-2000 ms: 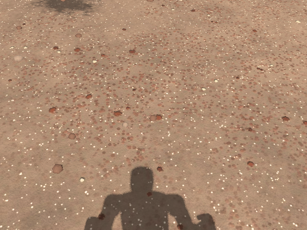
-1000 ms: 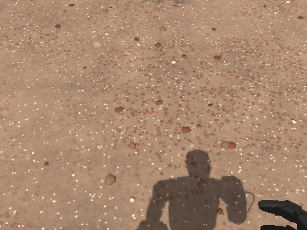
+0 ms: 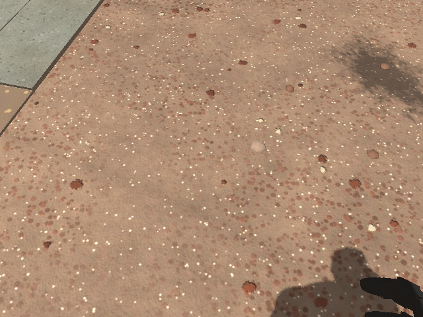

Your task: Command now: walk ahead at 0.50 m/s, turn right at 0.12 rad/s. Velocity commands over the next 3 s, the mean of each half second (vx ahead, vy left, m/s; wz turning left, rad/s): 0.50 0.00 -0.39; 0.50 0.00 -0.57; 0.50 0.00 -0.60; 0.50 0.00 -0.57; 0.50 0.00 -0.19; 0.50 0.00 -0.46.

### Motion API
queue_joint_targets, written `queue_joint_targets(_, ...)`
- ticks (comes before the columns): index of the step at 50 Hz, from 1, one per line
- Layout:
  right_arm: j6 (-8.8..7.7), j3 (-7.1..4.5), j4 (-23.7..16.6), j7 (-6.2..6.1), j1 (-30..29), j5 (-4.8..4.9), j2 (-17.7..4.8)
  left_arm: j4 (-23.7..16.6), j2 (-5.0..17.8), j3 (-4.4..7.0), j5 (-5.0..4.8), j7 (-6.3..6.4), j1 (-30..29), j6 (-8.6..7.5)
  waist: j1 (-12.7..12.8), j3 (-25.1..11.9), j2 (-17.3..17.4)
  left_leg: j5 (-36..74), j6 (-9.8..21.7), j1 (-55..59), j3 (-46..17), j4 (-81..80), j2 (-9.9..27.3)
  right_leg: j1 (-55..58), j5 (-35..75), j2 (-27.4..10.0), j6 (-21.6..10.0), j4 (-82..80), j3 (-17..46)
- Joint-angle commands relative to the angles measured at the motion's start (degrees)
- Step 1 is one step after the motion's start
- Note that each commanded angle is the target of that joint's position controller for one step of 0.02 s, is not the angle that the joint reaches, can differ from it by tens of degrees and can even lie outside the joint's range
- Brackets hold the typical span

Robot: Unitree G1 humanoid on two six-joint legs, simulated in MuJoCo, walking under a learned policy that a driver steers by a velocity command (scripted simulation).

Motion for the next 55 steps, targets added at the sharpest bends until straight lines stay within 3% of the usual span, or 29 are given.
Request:
queue_joint_targets(1,0.13,-4.39,1.74,-0.74,22.75,-0.26,-12.16,-5.28,6.08,0.3,-1.02,0.03,0.8,-2.3,-11.8,-17.12,11.2,-17.42,12.86,44.54,-39.02,-14.46,22.16,-38.77,-5.37,1.3,-1.81,37.69,7.58)
queue_joint_targets(2,-0.16,-3.53,1.87,-0.7,19.46,0.21,-9.82,-6.5,7.87,1.0,-1.67,-0.14,-3.27,-2.42,-10.9,-10.03,8.93,-15.13,10.81,38.25,-29.76,-15.19,20.38,-41.05,0.12,-1.12,-2.33,37.79,6.86)
queue_joint_targets(3,-0.43,-2.94,1.83,-0.48,15.81,0.01,-8.07,-6.55,7.25,1.02,-1.12,0.08,-5.41,-2.17,-9.12,-6.71,5.64,-10.34,9.36,31.51,-23.5,-16.79,17.65,-38.81,4.98,-3.35,-2.13,35.64,5.91)
queue_joint_targets(4,-0.77,-2.62,1.96,-0.26,13.0,-0.31,-6.55,-6.6,6.66,1.27,-0.43,0.23,-6.11,-1.69,-7.46,-4.06,5.69,-6.44,8.62,26.49,-18.86,-18.73,15.63,-36.97,8.52,-4.74,-1.79,33.05,5.96)
queue_joint_targets(6,-1.85,-2.55,2.77,-0.17,10.72,-0.82,-5.2,-5.8,4.43,1.18,-0.64,0.18,-4.11,-0.13,-5.02,-2.78,6.46,0.0,8.0,20.74,-12.16,-22.21,13.8,-31.92,12.74,-5.87,-1.14,31.54,6.24)
queue_joint_targets(12,-2.62,-3.48,6.4,-1.35,11.73,-1.17,-6.94,-7.92,1.94,1.02,-0.26,-0.16,-9.51,0.98,-4.94,0.76,2.82,11.35,7.33,21.34,0.42,-25.0,12.71,-36.31,26.19,-4.94,0.09,19.71,7.37)
queue_joint_targets(18,-1.11,-4.21,9.47,-2.24,16.39,-0.18,-9.55,-12.76,0.09,-0.14,-0.05,-2.39,-21.06,0.64,-9.37,4.7,1.03,14.08,5.79,28.31,7.06,-24.49,14.15,-37.2,31.12,-3.98,-2.1,4.59,1.1)
queue_joint_targets(20,-0.08,-4.43,10.36,-2.32,17.76,0.3,-10.1,-14.65,0.19,-0.19,-0.13,-3.17,-23.55,0.6,-9.88,5.09,1.28,18.38,5.37,32.66,8.27,-22.06,15.19,-38.3,27.47,-3.24,-3.26,2.33,-0.88)
queue_joint_targets(22,0.85,-4.68,10.41,-2.61,17.19,0.57,-11.28,-15.99,1.06,0.27,-0.21,-3.81,-23.48,0.68,-8.45,3.49,2.76,32.54,4.33,34.86,10.02,-17.12,15.43,-34.5,22.26,-0.78,-5.07,1.06,-3.92)
queue_joint_targets(24,1.74,-5.13,9.98,-3.22,16.22,0.86,-13.07,-15.77,3.46,1.62,-0.27,-3.83,-18.2,1.09,-4.64,-1.19,5.47,51.28,3.18,35.66,11.18,-6.95,15.19,-25.48,16.26,3.46,-7.49,1.73,-7.09)
queue_joint_targets(25,2.1,-5.19,9.75,-3.46,15.38,1.02,-13.6,-14.4,5.98,3.03,-0.4,-3.45,-11.26,1.22,-0.57,-4.98,5.52,53.24,2.14,32.87,11.86,2.78,14.17,-15.76,16.46,5.51,-9.31,-0.35,-7.25)
queue_joint_targets(26,1.86,-4.84,9.15,-3.7,14.45,1.1,-13.17,-12.15,9.57,4.99,-0.28,-2.42,-1.74,1.58,4.62,-9.62,3.08,43.53,-0.1,23.06,12.37,17.06,11.8,0.6,19.94,5.17,-11.89,-4.79,-3.17)
queue_joint_targets(27,0.62,-2.47,6.61,-2.94,19.37,-1.4,-5.21,-11.45,16.02,6.27,-0.4,-1.22,0.8,1.87,0.19,-14.39,-11.68,-7.84,-3.69,-2.3,10.83,38.31,3.4,22.49,21.13,-9.94,-20.07,-4.41,22.64)
queue_joint_targets(28,-1.98,-1.57,5.03,-1.96,17.98,-0.31,-5.31,-13.36,15.04,5.49,-0.08,-1.47,1.14,0.93,0.36,-23.87,-10.25,-29.49,-4.38,-14.4,-3.28,49.74,-4.37,30.86,12.28,-18.38,-28.2,-14.74,49.14)
queue_joint_targets(29,-3.49,-2.8,3.35,-1.21,10.17,2.11,-9.54,-12.9,10.87,4.35,0.37,-1.67,0.3,0.34,3.01,-17.73,-4.67,-24.26,-3.09,-19.96,-7.48,49.72,-0.62,27.03,13.24,-16.38,-23.96,-17.74,41.52)
queue_joint_targets(30,-4.22,-2.5,2.32,-1.16,8.23,2.43,-9.11,-12.9,9.07,3.83,0.15,-1.63,-2.85,-0.08,0.74,-10.67,-2.66,-18.86,-2.16,-19.79,-6.85,44.64,1.79,18.35,16.86,-13.9,-21.51,-18.06,33.25)
queue_joint_targets(31,-4.25,-2.59,3.19,-1.59,8.58,1.09,-8.71,-13.55,7.31,3.25,-0.04,-1.55,-6.95,-0.19,-2.29,-6.47,0.57,-15.79,-2.53,-16.46,-6.4,39.43,4.0,9.61,22.32,-11.18,-19.42,-18.48,27.1)
queue_joint_targets(32,-3.7,-3.09,3.63,-1.79,9.55,0.0,-9.41,-14.51,5.57,2.67,0.39,-1.3,-9.69,-0.23,-4.32,-4.57,-0.33,-13.61,-3.21,-12.27,-6.41,35.83,5.35,3.21,27.32,-9.24,-18.63,-19.61,23.08)
queue_joint_targets(36,-1.33,-2.7,3.17,-1.88,9.87,-1.03,-6.89,-14.73,7.12,3.0,0.59,-0.18,-10.11,-0.52,-6.38,-2.84,-1.93,-8.36,-6.79,-7.01,-4.34,26.52,5.17,-8.07,35.32,-6.04,-18.44,-22.36,16.68)
queue_joint_targets(41,-1.61,-1.39,0.48,-1.32,-1.56,-0.42,-4.48,-13.16,8.56,3.43,-0.07,1.04,-6.04,0.37,-1.78,-1.43,-4.87,9.0,-7.92,-1.95,-3.44,4.32,0.84,-11.68,25.89,-2.07,-13.99,-20.71,13.54)
queue_joint_targets(46,-2.78,-2.72,-0.55,-0.2,-3.24,0.63,-8.2,-12.05,8.21,3.48,-0.45,1.39,-3.65,0.95,-2.08,-1.7,-6.83,5.83,-5.61,1.64,-6.54,-3.19,-0.24,-5.48,18.77,-5.87,-12.15,-14.42,22.34)
queue_joint_targets(48,-3.3,-3.64,0.86,-0.31,2.41,0.61,-9.29,-12.49,7.27,3.32,-0.19,1.41,-5.08,1.24,-5.47,-2.75,-7.99,2.56,-3.31,8.73,-5.37,-5.62,-0.51,-5.47,19.71,-5.03,-10.47,-9.6,23.76)
queue_joint_targets(49,-3.6,-4.47,1.87,-0.68,8.05,-0.07,-10.87,-12.89,4.82,2.46,0.1,1.25,-4.97,1.14,-8.21,-6.62,-6.73,1.55,-1.24,18.21,-6.67,-6.23,1.91,-7.71,20.46,-2.0,-8.54,-1.86,21.51)
queue_joint_targets(50,-3.59,-5.21,2.53,-1.18,16.2,-0.78,-14.01,-13.74,0.92,1.05,1.18,1.11,-3.18,1.04,-10.54,-14.78,1.8,-2.64,1.96,32.61,-17.24,-6.24,12.36,-14.81,9.2,2.47,-6.16,15.21,15.6)
queue_joint_targets(51,-2.82,-6.09,4.55,-0.59,19.29,-1.33,-17.81,-15.87,-0.19,0.55,-1.09,1.07,3.9,0.5,-6.47,-18.76,22.57,-20.37,10.44,45.29,-45.88,-14.36,22.97,-34.51,-8.77,7.77,-3.45,31.88,10.03)
queue_joint_targets(52,-2.68,-4.82,3.16,-0.34,16.85,-0.23,-11.82,-13.8,6.13,1.7,-1.55,1.34,2.63,0.66,-7.92,-13.25,13.62,-31.65,9.3,41.87,-46.6,-16.79,22.31,-40.37,-4.81,3.35,-2.47,38.86,11.76)
queue_joint_targets(53,-2.29,-4.0,2.8,-0.66,14.64,0.07,-8.94,-14.47,8.54,2.46,-0.99,1.29,-3.23,1.01,-9.16,-7.12,8.39,-27.73,7.08,35.74,-36.71,-16.8,20.13,-41.47,0.57,1.66,-2.14,40.14,10.04)
queue_joint_targets(54,-1.98,-3.49,2.6,-0.73,12.17,-0.42,-7.94,-14.76,7.86,2.47,-0.34,1.37,-5.67,1.31,-8.21,-4.26,4.31,-18.94,6.04,29.68,-29.2,-17.15,17.66,-39.17,4.59,-0.27,-1.76,39.01,8.73)
queue_joint_targets(55,-1.78,-3.15,3.17,-0.87,10.76,-0.63,-6.75,-15.35,7.14,2.62,0.09,1.16,-7.31,1.34,-7.47,-1.81,4.23,-12.48,6.01,25.56,-23.84,-18.11,15.56,-38.13,7.2,-1.79,-1.55,36.4,8.71)
Next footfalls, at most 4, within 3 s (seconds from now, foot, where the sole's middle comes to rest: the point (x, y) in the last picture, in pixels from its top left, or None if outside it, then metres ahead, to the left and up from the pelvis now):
0.52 right None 0.41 -0.16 -0.76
0.98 left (255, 236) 0.74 -0.07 -0.76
1.52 right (367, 238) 0.77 -0.45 -0.76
2.00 left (392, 168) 1.09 -0.60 -0.76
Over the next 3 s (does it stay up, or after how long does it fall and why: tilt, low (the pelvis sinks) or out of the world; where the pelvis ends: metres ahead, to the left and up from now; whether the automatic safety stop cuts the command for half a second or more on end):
stays up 1.06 -1.01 0.01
